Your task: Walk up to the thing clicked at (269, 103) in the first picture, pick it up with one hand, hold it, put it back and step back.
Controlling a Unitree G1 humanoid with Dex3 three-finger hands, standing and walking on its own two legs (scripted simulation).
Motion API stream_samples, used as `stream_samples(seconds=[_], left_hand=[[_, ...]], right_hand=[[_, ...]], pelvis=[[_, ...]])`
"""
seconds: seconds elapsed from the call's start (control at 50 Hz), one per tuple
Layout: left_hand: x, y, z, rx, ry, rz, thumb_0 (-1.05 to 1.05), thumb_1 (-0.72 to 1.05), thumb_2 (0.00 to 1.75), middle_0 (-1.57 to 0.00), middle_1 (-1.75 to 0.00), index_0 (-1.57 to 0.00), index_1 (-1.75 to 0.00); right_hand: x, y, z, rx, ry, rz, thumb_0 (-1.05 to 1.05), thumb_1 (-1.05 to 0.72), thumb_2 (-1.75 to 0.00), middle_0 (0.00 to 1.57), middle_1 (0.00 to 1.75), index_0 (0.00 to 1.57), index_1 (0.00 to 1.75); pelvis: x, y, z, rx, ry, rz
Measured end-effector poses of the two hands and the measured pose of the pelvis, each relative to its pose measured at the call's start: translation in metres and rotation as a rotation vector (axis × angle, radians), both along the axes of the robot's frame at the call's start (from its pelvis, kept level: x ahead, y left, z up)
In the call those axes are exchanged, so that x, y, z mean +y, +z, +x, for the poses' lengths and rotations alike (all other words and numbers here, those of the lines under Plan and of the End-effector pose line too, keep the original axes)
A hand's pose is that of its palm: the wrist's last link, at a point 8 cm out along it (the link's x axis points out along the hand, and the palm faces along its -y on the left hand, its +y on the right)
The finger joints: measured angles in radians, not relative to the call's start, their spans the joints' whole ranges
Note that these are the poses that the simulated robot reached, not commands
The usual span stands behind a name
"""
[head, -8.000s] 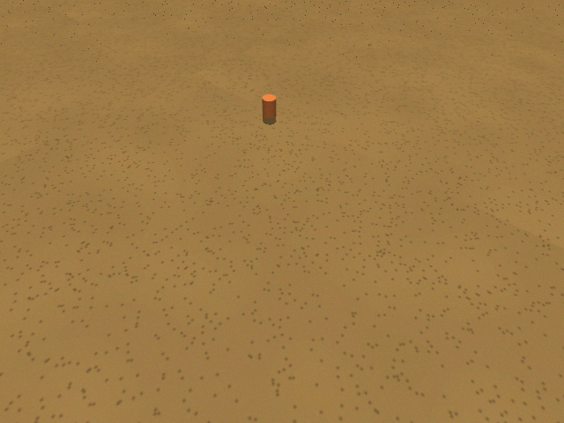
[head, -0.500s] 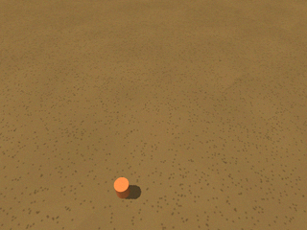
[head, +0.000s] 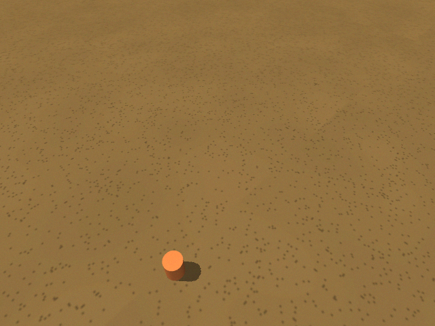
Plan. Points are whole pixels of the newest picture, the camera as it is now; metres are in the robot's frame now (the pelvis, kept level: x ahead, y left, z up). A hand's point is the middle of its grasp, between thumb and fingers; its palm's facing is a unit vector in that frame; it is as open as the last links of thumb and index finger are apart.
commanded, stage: walk up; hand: left
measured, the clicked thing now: (174, 265) +0.50 +0.19 -0.72
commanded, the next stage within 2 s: stand in 0.08 s
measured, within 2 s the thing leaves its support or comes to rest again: neither
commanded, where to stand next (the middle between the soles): +0.04 +0.00 m, yaw -3 degrees
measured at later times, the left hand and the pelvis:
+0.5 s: hand out of the picture +0.09 +0.24 -0.15, palm faces -0.03 -0.94 -0.34, open 7.4 cm; pelvis +0.01 -0.01 +0.00, yaw -1 degrees
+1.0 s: hand out of the picture +0.09 +0.24 -0.15, palm faces -0.03 -0.94 -0.35, open 7.4 cm; pelvis +0.01 -0.02 +0.00, yaw -1 degrees
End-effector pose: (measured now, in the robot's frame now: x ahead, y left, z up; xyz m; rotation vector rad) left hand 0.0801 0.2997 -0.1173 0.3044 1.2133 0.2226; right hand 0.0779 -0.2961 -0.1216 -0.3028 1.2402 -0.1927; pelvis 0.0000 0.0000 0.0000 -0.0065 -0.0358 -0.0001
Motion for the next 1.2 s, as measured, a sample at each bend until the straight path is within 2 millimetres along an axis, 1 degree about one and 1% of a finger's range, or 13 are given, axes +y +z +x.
stream_samples(seconds=[0.16,0.4,0.58,0.9,1.2], left_hand=[[-0.003,0.0,0.006,-0.003,-0.01,-0.005,0.0,0.9,0.9,-0.2,-0.3,-0.2,-0.3],[-0.012,0.0,0.003,0.021,-0.025,-0.012,0.0,0.9,0.9,-0.2,-0.3,-0.2,-0.3],[-0.016,0.0,0.002,0.026,-0.029,-0.009,0.0,0.9,0.9,-0.2,-0.3,-0.2,-0.3],[-0.017,0.003,0.006,0.016,-0.033,0.002,0.0,0.9,0.9,-0.2,-0.3,-0.2,-0.3],[-0.021,0.003,0.004,0.018,-0.038,0.0,0.0,0.9,0.9,-0.2,-0.3,-0.2,-0.3]], right_hand=[[-0.001,0.001,-0.001,0.001,0.006,-0.007,0.01,-0.91,-0.89,0.2,0.3,0.2,0.3],[-0.005,0.002,0.006,-0.016,0.005,-0.004,0.01,-0.91,-0.89,0.2,0.3,0.2,0.3],[-0.011,0.002,0.007,-0.015,0.002,-0.007,0.01,-0.91,-0.89,0.2,0.3,0.2,0.3],[-0.016,0.001,0.001,-0.009,-0.001,-0.007,0.01,-0.91,-0.89,0.2,0.3,0.2,0.3],[-0.02,0.001,-0.007,-0.001,-0.006,-0.011,0.01,-0.91,-0.89,0.2,0.3,0.2,0.3]], pelvis=[[-0.001,0.001,0.002,0.001,-0.005,0.004],[-0.006,0.002,0.008,0.004,-0.012,0.006],[-0.01,0.002,0.011,0.003,-0.016,0.005],[-0.015,0.002,0.011,-0.002,-0.02,0.007],[-0.018,0.002,0.009,-0.005,-0.025,0.007]])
